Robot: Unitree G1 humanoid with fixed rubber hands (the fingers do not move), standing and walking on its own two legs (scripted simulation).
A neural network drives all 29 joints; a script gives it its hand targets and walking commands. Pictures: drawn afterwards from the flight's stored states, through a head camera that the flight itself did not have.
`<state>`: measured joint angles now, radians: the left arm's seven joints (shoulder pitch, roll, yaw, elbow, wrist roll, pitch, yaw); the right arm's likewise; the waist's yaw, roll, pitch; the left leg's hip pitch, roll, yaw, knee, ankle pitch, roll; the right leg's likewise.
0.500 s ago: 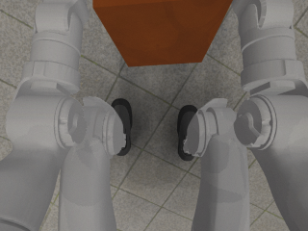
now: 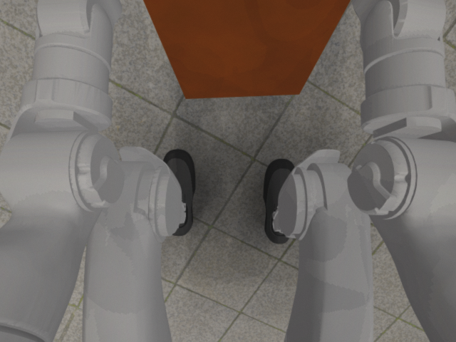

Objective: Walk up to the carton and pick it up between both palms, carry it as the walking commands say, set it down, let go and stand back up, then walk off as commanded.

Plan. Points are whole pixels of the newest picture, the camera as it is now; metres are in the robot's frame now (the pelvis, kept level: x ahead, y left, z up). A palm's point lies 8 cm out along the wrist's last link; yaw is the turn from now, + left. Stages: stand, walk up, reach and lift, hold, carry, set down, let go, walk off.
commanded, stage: set down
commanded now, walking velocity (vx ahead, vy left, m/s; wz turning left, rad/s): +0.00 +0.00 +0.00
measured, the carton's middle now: out of the picture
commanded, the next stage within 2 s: none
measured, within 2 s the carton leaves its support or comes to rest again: neither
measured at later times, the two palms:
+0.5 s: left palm out of the picture +0.57 +0.15 -0.19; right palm out of the picture +0.57 -0.16 -0.17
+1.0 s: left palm out of the picture +0.58 +0.15 -0.19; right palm out of the picture +0.58 -0.16 -0.17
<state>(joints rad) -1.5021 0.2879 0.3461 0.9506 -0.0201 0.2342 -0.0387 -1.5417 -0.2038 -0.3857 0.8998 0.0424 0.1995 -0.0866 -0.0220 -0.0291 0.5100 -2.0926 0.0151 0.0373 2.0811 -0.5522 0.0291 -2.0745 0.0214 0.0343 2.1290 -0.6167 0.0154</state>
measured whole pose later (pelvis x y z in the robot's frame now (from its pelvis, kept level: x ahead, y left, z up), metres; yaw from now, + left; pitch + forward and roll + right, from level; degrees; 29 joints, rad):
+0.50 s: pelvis +0.01 +0.00 +0.00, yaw -1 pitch +33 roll +2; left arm -1.52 0.29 0.43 0.96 0.05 0.20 -0.10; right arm -1.55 -0.20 -0.41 0.90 0.04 0.17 -0.02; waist -0.02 -0.03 0.51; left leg -2.11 0.02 0.04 2.11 -0.58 0.03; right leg -2.10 0.05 0.04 2.15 -0.63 0.02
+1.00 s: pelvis +0.01 +0.00 -0.01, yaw -2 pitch +34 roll +2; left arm -1.52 0.28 0.47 0.96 0.09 0.17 -0.12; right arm -1.55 -0.20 -0.42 0.90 0.04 0.15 0.01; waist -0.01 -0.03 0.51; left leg -2.11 0.02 0.04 2.13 -0.61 0.03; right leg -2.10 0.06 0.05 2.16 -0.65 0.02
